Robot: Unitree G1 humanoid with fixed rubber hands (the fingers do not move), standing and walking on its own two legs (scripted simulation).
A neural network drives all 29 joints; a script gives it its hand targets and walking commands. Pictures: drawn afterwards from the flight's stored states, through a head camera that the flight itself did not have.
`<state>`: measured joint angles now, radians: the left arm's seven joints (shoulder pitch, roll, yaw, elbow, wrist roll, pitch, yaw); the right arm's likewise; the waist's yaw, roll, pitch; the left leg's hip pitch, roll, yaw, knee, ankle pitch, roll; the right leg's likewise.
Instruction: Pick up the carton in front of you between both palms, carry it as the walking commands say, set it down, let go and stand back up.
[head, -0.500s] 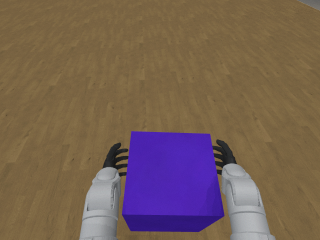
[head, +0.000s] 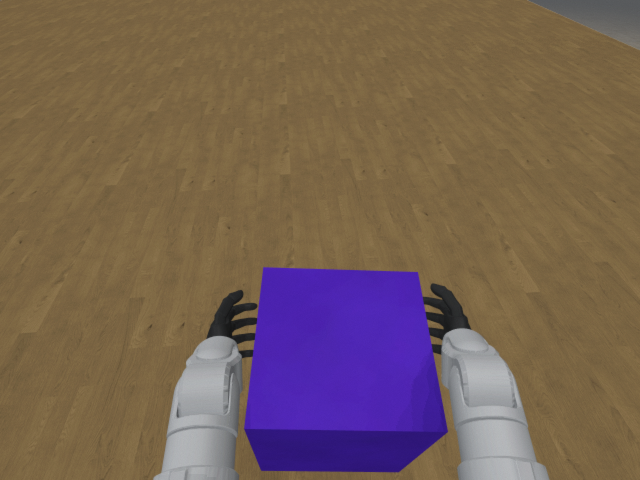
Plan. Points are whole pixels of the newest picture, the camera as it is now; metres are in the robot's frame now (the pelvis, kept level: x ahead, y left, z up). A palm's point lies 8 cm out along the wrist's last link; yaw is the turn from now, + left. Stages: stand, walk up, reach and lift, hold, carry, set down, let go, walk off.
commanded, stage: carry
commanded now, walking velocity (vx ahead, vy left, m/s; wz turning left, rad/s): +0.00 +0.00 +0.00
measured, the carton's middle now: (335, 376) +0.30 +0.00 -0.05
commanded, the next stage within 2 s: hold in 0.80 s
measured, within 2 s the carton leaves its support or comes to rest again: neither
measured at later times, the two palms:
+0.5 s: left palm (212, 362) +0.28 +0.16 +0.04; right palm (451, 354) +0.28 -0.14 +0.05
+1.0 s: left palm (180, 390) +0.24 +0.19 +0.04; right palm (428, 355) +0.28 -0.11 +0.05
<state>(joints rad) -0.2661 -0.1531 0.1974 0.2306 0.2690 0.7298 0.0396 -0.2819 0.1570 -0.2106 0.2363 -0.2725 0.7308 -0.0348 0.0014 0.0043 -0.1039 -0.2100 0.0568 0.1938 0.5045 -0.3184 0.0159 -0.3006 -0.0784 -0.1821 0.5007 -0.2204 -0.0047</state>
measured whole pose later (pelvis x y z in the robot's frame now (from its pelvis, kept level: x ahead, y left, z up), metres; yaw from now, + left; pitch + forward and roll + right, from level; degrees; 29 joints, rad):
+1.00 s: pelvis -0.03 +0.00 +0.01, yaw +7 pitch -6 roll +0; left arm -0.27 -0.15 0.21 0.25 0.28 0.70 0.02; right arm -0.26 0.15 -0.20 0.22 -0.28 0.71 0.00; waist 0.00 -0.01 0.04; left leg -0.07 -0.01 0.09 0.38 -0.21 0.04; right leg -0.12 -0.04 0.01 0.38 -0.16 0.03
